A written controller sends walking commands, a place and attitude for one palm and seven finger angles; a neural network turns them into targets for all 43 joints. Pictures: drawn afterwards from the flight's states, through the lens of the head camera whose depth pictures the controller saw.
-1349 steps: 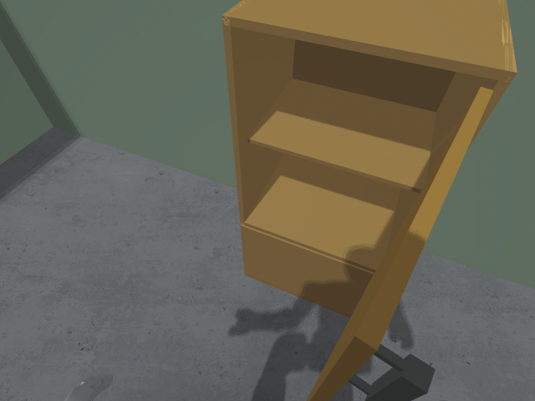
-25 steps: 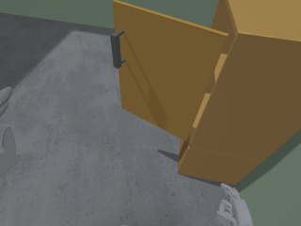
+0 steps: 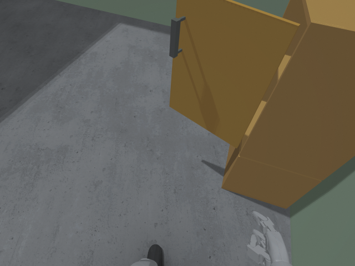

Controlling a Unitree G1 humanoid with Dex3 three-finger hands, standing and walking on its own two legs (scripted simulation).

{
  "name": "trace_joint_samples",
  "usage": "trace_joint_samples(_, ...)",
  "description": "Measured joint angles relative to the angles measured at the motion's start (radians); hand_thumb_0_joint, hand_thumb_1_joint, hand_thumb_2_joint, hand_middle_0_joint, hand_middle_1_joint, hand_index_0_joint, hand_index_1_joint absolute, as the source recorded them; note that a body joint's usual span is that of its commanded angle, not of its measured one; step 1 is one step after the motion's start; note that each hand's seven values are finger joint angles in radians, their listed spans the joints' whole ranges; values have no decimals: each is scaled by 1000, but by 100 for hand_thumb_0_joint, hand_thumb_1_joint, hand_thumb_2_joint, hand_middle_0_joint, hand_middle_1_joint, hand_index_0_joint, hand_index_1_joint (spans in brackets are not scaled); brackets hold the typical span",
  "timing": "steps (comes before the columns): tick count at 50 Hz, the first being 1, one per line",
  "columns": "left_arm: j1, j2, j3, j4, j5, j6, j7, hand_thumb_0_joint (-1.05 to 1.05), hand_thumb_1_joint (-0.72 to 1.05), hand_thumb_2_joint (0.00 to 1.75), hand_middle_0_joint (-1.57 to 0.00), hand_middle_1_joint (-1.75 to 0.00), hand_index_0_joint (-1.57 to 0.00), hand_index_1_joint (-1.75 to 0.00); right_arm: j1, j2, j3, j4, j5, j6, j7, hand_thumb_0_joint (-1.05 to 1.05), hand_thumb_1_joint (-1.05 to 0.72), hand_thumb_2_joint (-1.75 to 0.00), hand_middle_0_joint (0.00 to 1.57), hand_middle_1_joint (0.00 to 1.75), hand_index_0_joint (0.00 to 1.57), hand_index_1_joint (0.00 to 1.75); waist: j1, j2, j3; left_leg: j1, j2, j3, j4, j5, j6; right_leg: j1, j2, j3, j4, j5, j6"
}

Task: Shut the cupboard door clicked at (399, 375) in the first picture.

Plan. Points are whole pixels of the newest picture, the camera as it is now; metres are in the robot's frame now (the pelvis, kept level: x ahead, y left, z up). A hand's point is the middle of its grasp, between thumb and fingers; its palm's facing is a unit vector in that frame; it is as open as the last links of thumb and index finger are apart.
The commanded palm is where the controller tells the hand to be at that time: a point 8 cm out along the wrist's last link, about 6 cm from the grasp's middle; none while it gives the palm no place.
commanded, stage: stop stepping back and stand still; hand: left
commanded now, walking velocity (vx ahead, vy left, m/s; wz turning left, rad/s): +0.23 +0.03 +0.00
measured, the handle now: (178, 37) +0.91 +0.09 +0.06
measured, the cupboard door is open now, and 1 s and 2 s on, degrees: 69 69 69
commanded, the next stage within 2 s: let the arm hang, fingers relaxed in 1.86 s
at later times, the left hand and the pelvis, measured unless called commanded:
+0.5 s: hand out of the picture +0.17 +0.32 +0.20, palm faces +0.47 -0.84 -0.27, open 7.4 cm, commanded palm +0.08 +0.36 +0.19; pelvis -0.07 +0.06 -0.02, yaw -3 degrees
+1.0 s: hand out of the picture +0.08 +0.35 +0.17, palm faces +0.46 -0.81 -0.36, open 7.4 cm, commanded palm +0.04 +0.38 +0.19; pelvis -0.13 +0.09 +0.02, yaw -5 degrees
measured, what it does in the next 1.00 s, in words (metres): walks backwards: right foot, then left foot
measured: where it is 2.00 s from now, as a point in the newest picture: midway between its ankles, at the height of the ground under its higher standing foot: outside the picture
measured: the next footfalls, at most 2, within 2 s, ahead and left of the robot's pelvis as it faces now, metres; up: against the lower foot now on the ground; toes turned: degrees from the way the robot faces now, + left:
right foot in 0.04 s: -0.18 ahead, -0.11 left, +0.00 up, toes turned -3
left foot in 0.44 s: +0.06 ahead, +0.14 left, +0.00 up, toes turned +2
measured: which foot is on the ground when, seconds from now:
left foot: down 0.00-0.26, up 0.28-0.42, down 0.44-0.88, up 0.90-1.00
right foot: up 0.00-0.02, down 0.04-0.46, up 0.48-0.86, down 0.88-1.00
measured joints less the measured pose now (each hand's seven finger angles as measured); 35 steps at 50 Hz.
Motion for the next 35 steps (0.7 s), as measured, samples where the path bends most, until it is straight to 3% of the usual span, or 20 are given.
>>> trace_joint_samples(2,-10,1,7,16,2,11,5,1,89,90,-21,-30,-21,-30,-53,-2,10,-21,1,-5,4,1,-90,-90,21,30,20,30,32,-31,25,-50,-19,48,34,-52,-28,43,-40,36,-140,47,-16)
trace_joint_samples(4,-50,-42,-58,54,11,36,-5,1,89,90,-20,-30,-21,-30,-78,-27,6,-2,1,2,0,1,-90,-90,21,30,20,30,39,30,65,-57,-4,25,89,-130,-33,43,-15,25,-103,33,-13)
trace_joint_samples(7,-70,-60,-117,64,15,94,-9,1,88,90,-21,-30,-21,-30,-25,-28,8,18,18,23,-14,1,-90,-90,21,30,20,30,45,25,70,16,-12,30,90,-88,-13,76,-27,22,-25,-1,4)
trace_joint_samples(10,-91,-66,-126,57,16,117,-11,1,88,90,-21,-30,-21,-31,38,-29,14,23,28,40,-29,1,-90,-90,21,30,20,30,19,-1,42,67,-18,39,118,19,39,102,-37,13,95,-67,18)
trace_joint_samples(11,-115,-68,-125,68,17,116,-9,1,88,90,-21,-30,-21,-31,48,-30,14,26,27,46,-34,1,-90,-90,21,30,20,30,9,-15,30,68,-23,43,142,11,40,105,-45,11,114,-97,6)
trace_joint_samples(12,-148,-75,-127,85,21,117,-7,1,88,90,-21,-30,-21,-31,53,-33,13,30,24,54,-40,1,-90,-90,21,30,20,30,-6,-18,22,61,-25,37,171,-25,26,102,-46,2,137,-110,-1)
trace_joint_samples(14,-211,-84,-134,121,27,118,-4,1,88,90,-21,-30,-21,-31,70,-42,10,32,23,67,-50,1,-90,-90,21,30,20,30,-32,-14,9,19,-15,19,277,-212,-39,101,-34,-20,155,-113,-25)
trace_joint_samples(15,-228,-83,-136,128,33,113,0,1,88,90,-21,-30,-21,-31,85,-44,7,38,24,70,-51,1,-90,-90,21,30,20,30,-25,-25,0,-12,-12,4,417,-306,-65,101,-35,-13,159,-108,-39)
trace_joint_samples(17,-225,-88,-126,123,48,88,5,1,88,90,-21,-30,-21,-31,121,-47,4,67,25,76,-44,1,-90,-90,21,30,20,30,-4,-58,-37,-51,-7,-28,722,-364,-79,106,-44,23,137,-89,-38)
trace_joint_samples(19,-220,-98,-113,121,58,56,8,1,88,90,-21,-30,-21,-31,162,-55,-2,75,24,84,-38,1,-90,-90,21,30,20,30,1,-81,-67,-22,13,-29,802,-372,-77,114,-55,50,75,-48,-17)
trace_joint_samples(22,-272,-107,-119,131,66,37,20,1,88,90,-20,-30,-21,-30,183,-88,-22,56,29,67,-31,1,-90,-90,21,30,20,30,-23,-73,-25,106,28,-17,551,-336,-63,84,-80,41,70,-25,15)
trace_joint_samples(24,-303,-97,-116,130,58,48,25,1,89,90,-20,-30,-20,-30,147,-108,-41,38,30,55,-36,1,-90,-90,20,30,20,30,-54,-58,48,152,-2,3,441,-439,2,-9,-113,32,225,-39,10)
trace_joint_samples(26,-286,-73,-96,131,42,60,22,1,89,90,-20,-30,-20,-30,86,-95,-51,25,24,51,-31,1,-90,-90,20,30,20,30,-69,-44,133,146,0,36,429,-388,34,-132,-98,83,419,-40,-5)
trace_joint_samples(28,-203,-31,-71,103,23,64,3,1,89,90,-20,-30,-20,-30,51,-55,-42,16,14,42,-10,1,-90,-90,20,30,20,30,-92,-44,175,166,9,60,365,-318,34,-242,-66,96,546,-25,-9)
trace_joint_samples(30,-91,4,-54,42,14,63,-16,2,89,90,-20,-30,-20,-30,52,-9,-22,7,8,40,12,1,-91,-90,20,30,20,30,-105,-56,178,194,16,76,280,-270,29,-320,-45,73,579,25,-5)
trace_joint_samples(35,110,52,-48,-84,19,43,-40,2,88,90,-21,-30,-21,-31,111,45,22,10,-9,65,20,1,-90,-90,21,30,20,30,-75,-52,112,257,28,93,90,-182,-5,-354,-28,-32,432,137,-8)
